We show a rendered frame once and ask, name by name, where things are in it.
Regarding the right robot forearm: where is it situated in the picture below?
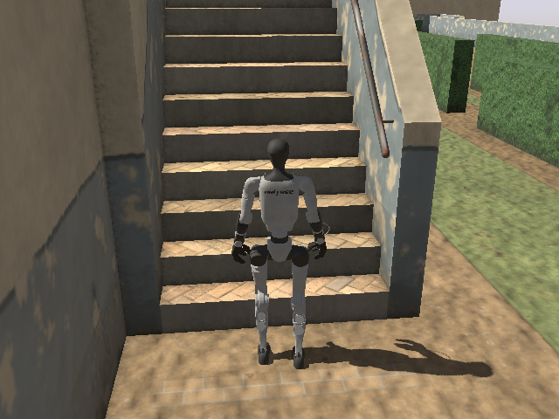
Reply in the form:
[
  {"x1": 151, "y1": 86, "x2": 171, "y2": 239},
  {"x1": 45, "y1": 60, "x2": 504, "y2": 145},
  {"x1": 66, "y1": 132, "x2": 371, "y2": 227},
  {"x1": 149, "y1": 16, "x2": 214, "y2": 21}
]
[{"x1": 310, "y1": 210, "x2": 325, "y2": 244}]

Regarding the robot left hand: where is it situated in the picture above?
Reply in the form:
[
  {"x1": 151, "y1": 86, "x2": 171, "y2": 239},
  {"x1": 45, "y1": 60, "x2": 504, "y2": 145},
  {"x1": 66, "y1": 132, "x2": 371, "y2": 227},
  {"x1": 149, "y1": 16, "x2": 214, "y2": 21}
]
[{"x1": 231, "y1": 244, "x2": 251, "y2": 264}]

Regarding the right robot upper arm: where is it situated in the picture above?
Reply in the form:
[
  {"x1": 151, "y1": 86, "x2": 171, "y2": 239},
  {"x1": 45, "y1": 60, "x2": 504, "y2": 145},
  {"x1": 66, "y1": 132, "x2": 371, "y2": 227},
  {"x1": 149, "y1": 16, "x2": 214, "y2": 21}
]
[{"x1": 297, "y1": 176, "x2": 320, "y2": 223}]

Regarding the robot left foot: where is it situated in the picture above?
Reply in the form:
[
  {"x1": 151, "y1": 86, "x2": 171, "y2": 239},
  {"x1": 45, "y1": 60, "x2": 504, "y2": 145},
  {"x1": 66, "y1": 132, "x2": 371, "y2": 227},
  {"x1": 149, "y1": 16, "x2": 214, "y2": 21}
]
[{"x1": 258, "y1": 342, "x2": 270, "y2": 365}]

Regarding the right robot thigh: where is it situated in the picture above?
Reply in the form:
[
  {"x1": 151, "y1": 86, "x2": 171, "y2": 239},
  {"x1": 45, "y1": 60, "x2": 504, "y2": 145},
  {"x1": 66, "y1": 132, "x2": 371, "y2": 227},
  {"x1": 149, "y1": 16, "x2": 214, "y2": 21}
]
[{"x1": 291, "y1": 245, "x2": 309, "y2": 313}]

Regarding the robot right hand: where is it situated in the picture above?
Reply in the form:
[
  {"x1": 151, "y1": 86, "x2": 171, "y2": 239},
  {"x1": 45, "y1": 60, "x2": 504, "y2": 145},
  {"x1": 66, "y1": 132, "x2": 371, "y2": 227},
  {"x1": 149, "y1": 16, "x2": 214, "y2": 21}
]
[{"x1": 307, "y1": 241, "x2": 327, "y2": 259}]

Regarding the left robot upper arm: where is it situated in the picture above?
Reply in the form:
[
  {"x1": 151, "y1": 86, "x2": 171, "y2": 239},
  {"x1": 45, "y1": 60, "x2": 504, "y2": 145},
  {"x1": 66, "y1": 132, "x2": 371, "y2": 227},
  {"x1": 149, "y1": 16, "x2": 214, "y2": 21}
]
[{"x1": 239, "y1": 176, "x2": 260, "y2": 224}]

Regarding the left robot forearm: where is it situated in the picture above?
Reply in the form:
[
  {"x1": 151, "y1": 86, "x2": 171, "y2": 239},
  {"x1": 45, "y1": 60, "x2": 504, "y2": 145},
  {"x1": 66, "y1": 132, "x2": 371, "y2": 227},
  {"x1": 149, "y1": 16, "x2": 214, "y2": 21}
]
[{"x1": 233, "y1": 211, "x2": 248, "y2": 247}]

